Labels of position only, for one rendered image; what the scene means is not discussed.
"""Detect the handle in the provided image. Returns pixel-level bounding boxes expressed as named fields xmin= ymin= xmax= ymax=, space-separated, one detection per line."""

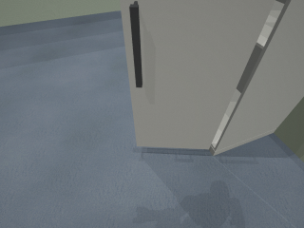
xmin=129 ymin=1 xmax=143 ymax=88

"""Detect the fridge door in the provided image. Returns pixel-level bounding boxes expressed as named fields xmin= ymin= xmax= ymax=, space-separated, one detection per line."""
xmin=120 ymin=0 xmax=275 ymax=150

